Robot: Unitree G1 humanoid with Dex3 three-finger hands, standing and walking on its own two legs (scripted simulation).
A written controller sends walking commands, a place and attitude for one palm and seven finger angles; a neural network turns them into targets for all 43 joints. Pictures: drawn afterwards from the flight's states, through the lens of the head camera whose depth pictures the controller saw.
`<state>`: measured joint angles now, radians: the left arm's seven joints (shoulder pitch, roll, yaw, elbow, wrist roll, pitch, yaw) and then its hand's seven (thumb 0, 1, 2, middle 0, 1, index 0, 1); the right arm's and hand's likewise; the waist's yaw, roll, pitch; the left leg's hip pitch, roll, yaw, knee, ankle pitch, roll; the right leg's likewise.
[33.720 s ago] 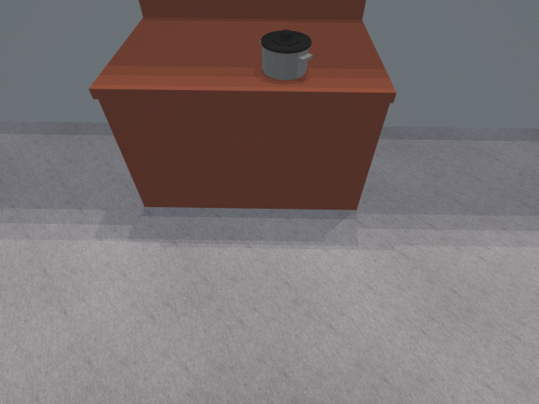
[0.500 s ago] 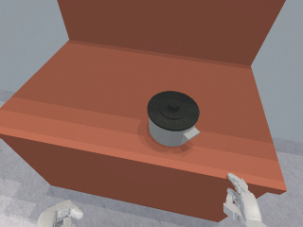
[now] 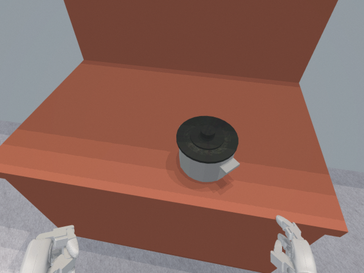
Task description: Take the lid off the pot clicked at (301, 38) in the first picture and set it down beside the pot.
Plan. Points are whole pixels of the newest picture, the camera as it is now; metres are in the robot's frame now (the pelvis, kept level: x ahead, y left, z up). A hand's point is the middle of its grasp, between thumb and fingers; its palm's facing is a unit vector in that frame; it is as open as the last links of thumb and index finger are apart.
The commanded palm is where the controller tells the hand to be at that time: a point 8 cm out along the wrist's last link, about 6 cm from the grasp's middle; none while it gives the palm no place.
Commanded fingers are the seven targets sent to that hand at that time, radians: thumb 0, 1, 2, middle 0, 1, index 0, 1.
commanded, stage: raise the hand higher, near the body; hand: left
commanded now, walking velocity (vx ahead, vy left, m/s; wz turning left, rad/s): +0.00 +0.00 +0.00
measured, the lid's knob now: (207, 131) +0.49 -0.02 +0.03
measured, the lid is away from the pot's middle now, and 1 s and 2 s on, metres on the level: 0.01 0.01 0.01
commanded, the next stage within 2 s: reach forward and open the fingers in 0.42 s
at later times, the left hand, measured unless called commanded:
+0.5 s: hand (58, 220) +0.17 +0.24 +0.10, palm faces +0.29 -0.86 -0.42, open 3.1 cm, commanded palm +0.12 +0.27 +0.13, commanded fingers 0.00 0.90 0.90 -1.30 -1.50 -1.30 -1.50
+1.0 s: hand (51, 224) +0.17 +0.26 +0.08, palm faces -0.29 -0.08 -0.95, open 4.0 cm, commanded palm +0.18 +0.26 +0.14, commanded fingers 0.00 0.14 1.24 -1.00 -0.61 -1.00 -0.61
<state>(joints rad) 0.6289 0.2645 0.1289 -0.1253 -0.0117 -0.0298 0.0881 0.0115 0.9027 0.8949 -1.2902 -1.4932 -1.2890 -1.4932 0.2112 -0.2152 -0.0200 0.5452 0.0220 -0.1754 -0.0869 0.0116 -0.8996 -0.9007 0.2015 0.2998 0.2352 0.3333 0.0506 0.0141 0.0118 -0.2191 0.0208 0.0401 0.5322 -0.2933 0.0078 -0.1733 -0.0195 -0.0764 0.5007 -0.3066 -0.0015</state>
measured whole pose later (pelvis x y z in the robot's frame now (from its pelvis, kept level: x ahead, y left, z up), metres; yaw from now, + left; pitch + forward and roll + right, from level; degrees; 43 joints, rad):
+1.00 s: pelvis -0.03 -0.01 +0.00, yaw +0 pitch -1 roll +0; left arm 0.32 0.65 0.08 -0.20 0.75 -0.02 -0.22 0.00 0.41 1.12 -1.12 -0.95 -1.12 -0.95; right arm 0.11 -0.31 -0.01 0.46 0.05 0.03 -0.04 0.01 -0.90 -0.90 0.20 0.30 0.27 0.36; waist 0.05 0.11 0.00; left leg -0.24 0.02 0.04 0.46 -0.21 0.01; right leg -0.21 -0.01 -0.07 0.46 -0.23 -0.01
